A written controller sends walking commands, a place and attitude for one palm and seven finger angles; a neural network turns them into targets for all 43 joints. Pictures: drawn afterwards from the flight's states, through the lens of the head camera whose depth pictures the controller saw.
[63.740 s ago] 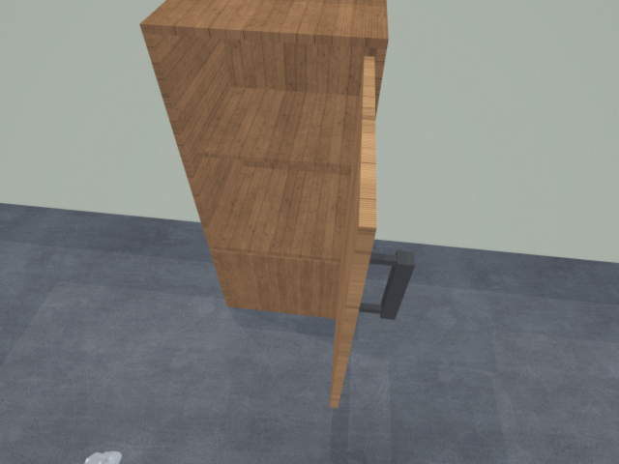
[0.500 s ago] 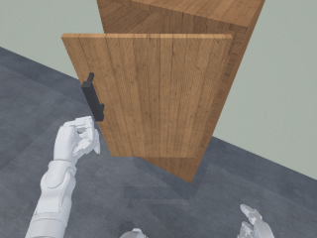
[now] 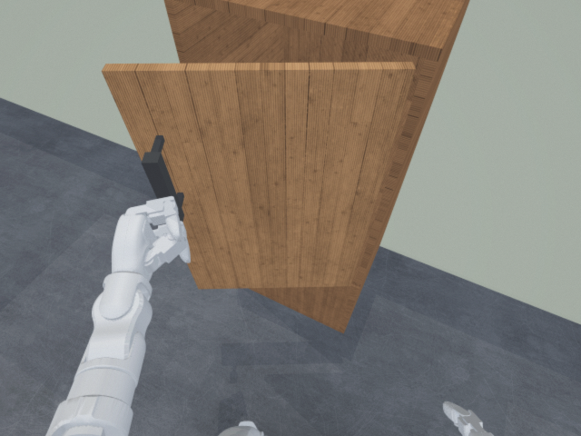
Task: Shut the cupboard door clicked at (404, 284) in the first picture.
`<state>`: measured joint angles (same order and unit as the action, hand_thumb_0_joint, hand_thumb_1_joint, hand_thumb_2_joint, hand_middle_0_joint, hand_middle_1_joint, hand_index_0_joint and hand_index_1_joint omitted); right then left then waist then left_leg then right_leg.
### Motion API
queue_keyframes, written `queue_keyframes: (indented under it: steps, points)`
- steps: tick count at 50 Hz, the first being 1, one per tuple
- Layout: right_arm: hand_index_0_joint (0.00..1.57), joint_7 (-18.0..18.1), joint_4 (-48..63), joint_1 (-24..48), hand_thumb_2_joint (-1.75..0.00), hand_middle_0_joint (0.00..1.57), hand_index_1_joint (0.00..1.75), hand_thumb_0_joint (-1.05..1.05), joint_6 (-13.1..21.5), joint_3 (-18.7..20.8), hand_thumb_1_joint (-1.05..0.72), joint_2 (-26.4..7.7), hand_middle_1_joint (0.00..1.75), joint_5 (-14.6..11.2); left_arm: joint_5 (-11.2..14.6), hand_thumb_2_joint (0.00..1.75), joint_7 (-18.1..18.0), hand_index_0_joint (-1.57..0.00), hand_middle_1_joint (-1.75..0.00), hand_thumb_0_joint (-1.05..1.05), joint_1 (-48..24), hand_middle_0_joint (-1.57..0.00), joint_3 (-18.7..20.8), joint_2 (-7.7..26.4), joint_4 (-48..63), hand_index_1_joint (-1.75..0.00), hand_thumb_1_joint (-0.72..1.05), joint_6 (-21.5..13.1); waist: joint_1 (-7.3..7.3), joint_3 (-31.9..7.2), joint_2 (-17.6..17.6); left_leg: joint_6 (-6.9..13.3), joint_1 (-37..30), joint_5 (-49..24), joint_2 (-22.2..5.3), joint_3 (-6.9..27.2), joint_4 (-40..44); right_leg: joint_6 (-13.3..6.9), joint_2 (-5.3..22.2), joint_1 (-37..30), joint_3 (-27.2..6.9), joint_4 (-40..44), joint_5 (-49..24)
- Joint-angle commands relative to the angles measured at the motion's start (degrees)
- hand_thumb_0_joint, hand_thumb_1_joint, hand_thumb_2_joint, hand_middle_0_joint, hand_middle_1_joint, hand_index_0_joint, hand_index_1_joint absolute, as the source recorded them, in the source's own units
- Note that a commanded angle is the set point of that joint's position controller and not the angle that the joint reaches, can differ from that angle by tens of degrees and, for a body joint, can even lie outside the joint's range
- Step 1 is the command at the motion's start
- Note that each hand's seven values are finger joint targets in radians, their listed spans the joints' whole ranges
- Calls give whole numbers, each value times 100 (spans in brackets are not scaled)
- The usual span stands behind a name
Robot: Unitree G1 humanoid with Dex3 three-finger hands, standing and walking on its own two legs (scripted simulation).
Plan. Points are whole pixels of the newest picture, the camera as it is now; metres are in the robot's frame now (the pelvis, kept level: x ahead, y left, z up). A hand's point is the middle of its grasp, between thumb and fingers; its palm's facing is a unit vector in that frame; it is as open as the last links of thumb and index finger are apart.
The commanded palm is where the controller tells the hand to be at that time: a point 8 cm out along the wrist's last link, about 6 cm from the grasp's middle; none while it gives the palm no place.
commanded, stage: bring the fist close to the handle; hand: left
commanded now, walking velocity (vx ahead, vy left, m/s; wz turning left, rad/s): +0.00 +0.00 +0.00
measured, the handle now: (167, 182) +0.47 +0.21 +0.07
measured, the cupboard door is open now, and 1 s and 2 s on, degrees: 28 19 8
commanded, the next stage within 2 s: push the door shut along its arc in 0.12 s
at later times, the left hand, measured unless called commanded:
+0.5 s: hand (182, 218) +0.39 +0.17 +0.08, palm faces -0.02 -1.00 -0.04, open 3.1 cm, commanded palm +0.38 +0.22 +0.08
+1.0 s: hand (190, 191) +0.45 +0.17 +0.08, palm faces -0.14 -0.99 -0.02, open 3.2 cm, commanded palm +0.45 +0.20 +0.08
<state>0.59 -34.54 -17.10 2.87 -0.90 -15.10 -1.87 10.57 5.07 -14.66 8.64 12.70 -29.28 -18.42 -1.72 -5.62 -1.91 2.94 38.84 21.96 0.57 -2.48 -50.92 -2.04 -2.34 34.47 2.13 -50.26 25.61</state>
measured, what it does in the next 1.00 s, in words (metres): stands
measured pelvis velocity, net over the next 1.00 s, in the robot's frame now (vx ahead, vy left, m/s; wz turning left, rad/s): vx -0.01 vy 0.01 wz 0.01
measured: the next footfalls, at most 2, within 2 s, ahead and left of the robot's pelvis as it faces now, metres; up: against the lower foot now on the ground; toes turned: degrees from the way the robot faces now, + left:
none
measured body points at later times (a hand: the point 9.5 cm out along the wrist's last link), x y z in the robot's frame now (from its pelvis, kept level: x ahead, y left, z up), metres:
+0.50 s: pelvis -0.01 +0.00 +0.00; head +0.05 +0.01 +0.44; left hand +0.39 +0.22 +0.08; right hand +0.12 -0.25 -0.11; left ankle +0.03 +0.09 -0.69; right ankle -0.01 -0.10 -0.69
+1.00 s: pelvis -0.01 +0.01 -0.02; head +0.07 +0.02 +0.42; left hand +0.45 +0.22 +0.08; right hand +0.04 -0.26 -0.13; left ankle +0.03 +0.09 -0.69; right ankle -0.01 -0.10 -0.69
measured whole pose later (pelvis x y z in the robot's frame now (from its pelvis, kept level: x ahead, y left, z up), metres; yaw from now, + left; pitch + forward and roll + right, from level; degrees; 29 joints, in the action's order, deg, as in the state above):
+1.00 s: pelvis -0.01 +0.01 -0.02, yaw +1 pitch +15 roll -3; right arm 0.9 -38.0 -20.7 1.7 -0.9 -16.6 -1.9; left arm 10.3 17.9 -46.1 11.8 22.2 -62.1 -21.3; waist -5.8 -5.7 -2.1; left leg 3.7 50.0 22.4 0.7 -0.8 -56.9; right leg -1.5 -2.2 44.2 4.1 -54.6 25.9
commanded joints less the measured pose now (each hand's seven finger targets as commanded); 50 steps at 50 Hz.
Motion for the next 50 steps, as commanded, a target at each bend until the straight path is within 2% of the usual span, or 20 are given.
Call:
queue_keyframes:
  steps: [1,5,10,13,15,18,19,21,23,24,28,31,32,34,36,39,40,43,47,50]
  points:
    - [20,80,765,240,-90,20,30,0,254,294,-90,-725,30,-23,97,90,-1,-130,-150,0,-2096,-130,169,776,1289,-150,90,-530,-75,-1553,43,-107,-1445,-990,-76,442,659,56,37,-118,-150,750,-1411]
    - [20,81,707,193,-90,20,30,0,281,310,-90,-759,30,-18,102,90,44,-130,-150,0,-1988,-130,271,916,1157,-150,90,-576,-33,-1694,44,-121,-1488,-1049,-84,477,633,46,31,-145,-156,718,-1455]
    - [20,68,747,212,-90,20,30,0,274,300,-90,-754,30,-44,154,90,114,-130,-150,0,-1812,-130,208,796,1001,-150,90,-461,-4,-1570,155,-120,-1408,-1001,-79,480,678,50,31,-158,-127,745,-1437]
    - [20,105,722,184,-90,20,30,0,237,278,-90,-788,30,-46,112,90,117,-130,-150,0,-2194,-130,303,1031,867,-150,90,-423,-106,-1397,275,-87,-1244,-776,-68,474,655,72,41,-107,-183,807,-1259]
    - [20,143,650,200,-90,20,30,0,221,255,-90,-786,30,-44,68,90,164,-130,-150,0,-2852,-130,294,1143,681,-150,90,-462,-232,-1325,239,-83,-1180,-562,-71,491,636,92,59,43,-216,822,-1050]
    - [20,182,569,129,-90,20,30,0,256,264,-90,-814,30,-47,80,90,294,-130,-150,0,-3503,-130,332,1299,527,-150,90,-575,-292,-1597,-35,-88,-1397,-616,-73,536,546,62,48,144,-235,772,-1058]
    - [20,182,539,109,-90,20,30,0,258,260,-90,-817,30,-38,87,90,351,-130,-150,0,-3504,-130,395,1365,384,-150,90,-604,-240,-1771,-118,-115,-1484,-753,-73,571,542,35,53,100,-215,711,-1165]
    - [20,157,527,46,-90,20,30,0,275,273,-90,-812,30,-51,112,90,492,-130,-150,0,-3444,-130,269,1203,147,-150,90,-608,-227,-1966,-256,-151,-1685,-1024,-92,611,496,13,35,186,-161,625,-1344]
    - [20,141,494,-69,-90,20,30,0,261,272,-90,-847,30,-58,145,90,611,-130,-150,0,-3524,-130,196,1106,-341,-150,90,-513,-295,-1766,-38,-134,-1544,-993,-91,648,491,21,17,310,-122,633,-1311]
    - [20,135,464,-117,-90,20,30,0,232,275,-90,-877,30,-61,136,90,637,-130,-150,0,-3585,-130,348,1291,-579,-150,90,-470,-282,-1643,107,-133,-1396,-994,-95,645,496,25,24,283,-133,634,-1366]
    - [20,132,504,-252,-90,20,30,0,141,292,-90,-919,30,-45,131,90,782,-130,-150,0,-3927,-130,552,1546,-892,-150,90,-436,-272,-1798,213,-95,-1182,-1055,-56,574,417,41,40,128,-183,594,-1513]
    - [20,105,457,-342,-90,20,30,0,106,304,-90,-915,30,-54,116,90,930,-130,-150,0,-4244,-130,415,1451,-1123,-150,90,-470,-367,-1810,65,-103,-1252,-1089,-72,591,360,34,27,331,-167,563,-1477]
    - [20,112,448,-382,-90,20,30,0,82,319,-90,-936,30,-54,121,90,967,-130,-150,0,-4316,-130,539,1590,-1197,-150,90,-494,-367,-1840,193,-97,-1167,-1027,-77,590,339,42,27,317,-184,560,-1428]
    - [20,113,406,-424,-90,20,30,0,62,318,-90,-949,30,-58,91,90,1065,-130,-150,0,-4636,-130,461,1617,-1327,-150,90,-547,-430,-1856,-36,-97,-1206,-1020,-79,619,294,22,23,479,-177,516,-1370]
    - [20,111,353,-512,-90,20,30,0,45,337,-90,-970,30,-51,98,90,1141,-130,-150,0,-4801,-130,474,1622,-1533,-150,90,-565,-460,-1934,53,-96,-1206,-1029,-91,655,263,21,10,541,-171,494,-1329]
    - [20,113,300,-587,-90,20,30,0,31,345,-90,-1004,30,-47,85,90,1244,-130,-150,0,-5105,-130,452,1676,-1664,-150,90,-593,-524,-2050,-129,-99,-1314,-1059,-105,706,224,3,0,729,-129,448,-1259]
    - [20,112,295,-601,-90,20,30,0,25,341,-90,-1005,30,-60,98,90,1292,-130,-150,0,-5193,-130,326,1543,-1783,-150,90,-576,-583,-1989,-100,-97,-1303,-991,-104,722,218,8,-10,842,-135,464,-1180]
    - [20,119,230,-710,-90,20,30,0,31,358,-90,-1062,30,-36,68,90,1346,-130,-150,0,-5587,-130,399,1697,-1942,-150,90,-613,-652,-2047,-129,-84,-1296,-881,-117,790,161,-8,-31,1044,-120,427,-991]
    - [20,96,144,-781,-90,20,30,0,34,366,-90,-1079,30,-23,28,90,1405,-130,-150,0,-5965,-130,161,1498,-2051,-150,90,-631,-771,-2168,-351,-122,-1548,-900,-167,893,140,-18,-35,1396,-70,383,-888]
    - [20,112,57,-859,-90,20,30,0,37,345,-90,-1126,30,-6,-33,90,1377,-130,-150,0,-6467,-130,308,1766,-2304,-150,90,-620,-874,-2093,-296,-119,-1373,-697,-191,1000,112,-19,-42,1601,-59,301,-722]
